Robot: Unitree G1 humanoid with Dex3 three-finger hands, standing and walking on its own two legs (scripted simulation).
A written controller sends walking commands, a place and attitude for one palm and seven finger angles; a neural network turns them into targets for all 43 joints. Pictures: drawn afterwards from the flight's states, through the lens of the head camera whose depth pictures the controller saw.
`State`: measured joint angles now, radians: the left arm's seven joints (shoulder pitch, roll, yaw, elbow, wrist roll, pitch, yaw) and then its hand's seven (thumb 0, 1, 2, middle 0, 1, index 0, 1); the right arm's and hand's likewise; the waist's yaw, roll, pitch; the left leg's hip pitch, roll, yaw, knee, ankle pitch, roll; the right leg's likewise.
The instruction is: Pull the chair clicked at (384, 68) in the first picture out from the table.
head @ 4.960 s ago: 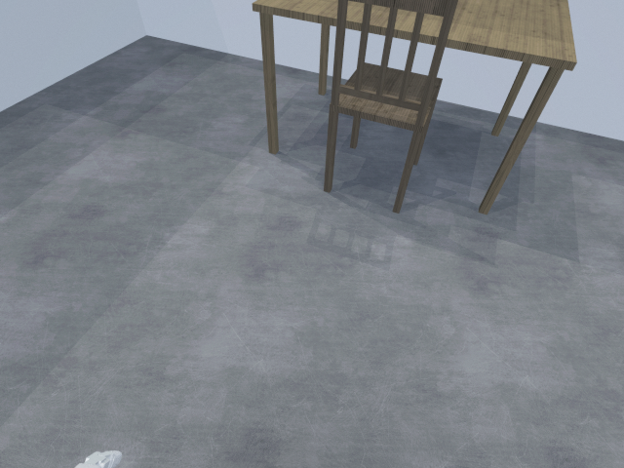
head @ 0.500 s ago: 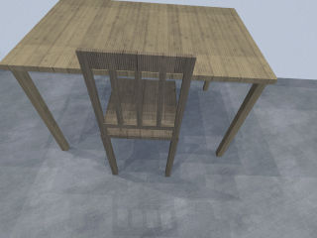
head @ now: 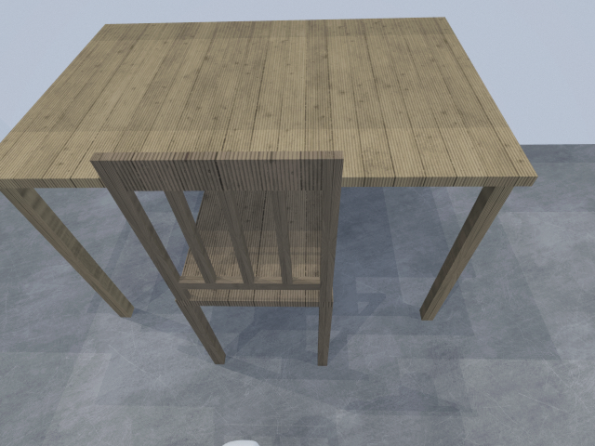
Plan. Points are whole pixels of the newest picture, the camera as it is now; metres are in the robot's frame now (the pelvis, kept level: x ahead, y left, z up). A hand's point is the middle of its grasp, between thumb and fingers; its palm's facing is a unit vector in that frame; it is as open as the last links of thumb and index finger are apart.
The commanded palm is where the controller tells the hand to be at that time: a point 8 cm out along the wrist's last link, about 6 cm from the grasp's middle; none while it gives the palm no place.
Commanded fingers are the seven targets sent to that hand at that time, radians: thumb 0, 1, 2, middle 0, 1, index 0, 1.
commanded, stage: come to a stop and stand still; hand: left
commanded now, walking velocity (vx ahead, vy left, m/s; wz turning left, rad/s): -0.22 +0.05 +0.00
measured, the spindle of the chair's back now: (238, 240) +0.48 +0.15 -0.08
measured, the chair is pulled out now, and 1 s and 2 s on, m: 0.00 0.00 0.00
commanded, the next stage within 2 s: look again from close up in 1.70 s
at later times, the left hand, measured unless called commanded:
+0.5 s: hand out of the picture +0.00 +0.24 -0.18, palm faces +0.02 -0.98 -0.20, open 7.4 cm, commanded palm none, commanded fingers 0.00 0.90 0.90 -0.20 -0.30 -0.20 -0.30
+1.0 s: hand out of the picture -0.04 +0.12 -0.18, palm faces +0.04 -0.99 -0.14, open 7.4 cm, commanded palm none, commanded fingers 0.00 0.90 0.90 -0.20 -0.30 -0.20 -0.30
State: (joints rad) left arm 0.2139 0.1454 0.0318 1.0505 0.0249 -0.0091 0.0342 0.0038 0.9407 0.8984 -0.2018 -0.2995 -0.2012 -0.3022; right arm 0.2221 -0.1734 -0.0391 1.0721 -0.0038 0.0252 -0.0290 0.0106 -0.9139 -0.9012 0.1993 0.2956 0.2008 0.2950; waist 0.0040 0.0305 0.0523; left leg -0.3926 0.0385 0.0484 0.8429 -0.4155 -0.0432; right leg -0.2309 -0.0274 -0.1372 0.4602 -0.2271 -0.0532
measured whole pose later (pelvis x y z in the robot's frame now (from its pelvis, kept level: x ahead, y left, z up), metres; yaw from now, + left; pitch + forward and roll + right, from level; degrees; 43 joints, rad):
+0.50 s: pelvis -0.02 +0.04 +0.00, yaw -1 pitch +0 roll -1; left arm 0.23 0.22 0.05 1.06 0.02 0.07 0.02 0.00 0.91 0.90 -0.20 -0.30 -0.20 -0.30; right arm 0.15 -0.13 -0.02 1.02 -0.02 0.01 -0.04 0.00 -0.92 -0.90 0.20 0.30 0.21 0.30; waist 0.01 -0.04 0.05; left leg -0.27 0.02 0.08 0.41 -0.16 0.04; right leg -0.28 -0.02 0.01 0.82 -0.48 0.04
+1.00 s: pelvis -0.02 -0.02 +0.00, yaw +0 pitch -1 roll +0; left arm 0.31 0.08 0.00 1.16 0.00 0.00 0.03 0.00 0.91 0.90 -0.20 -0.30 -0.20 -0.30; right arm 0.36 -0.11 0.00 1.20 -0.01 0.02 -0.04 0.01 -0.91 -0.90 0.20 0.30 0.20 0.30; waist -0.02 0.01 0.04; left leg -0.25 0.07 0.03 0.42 -0.15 -0.05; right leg -0.07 0.04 -0.06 0.40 -0.32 -0.05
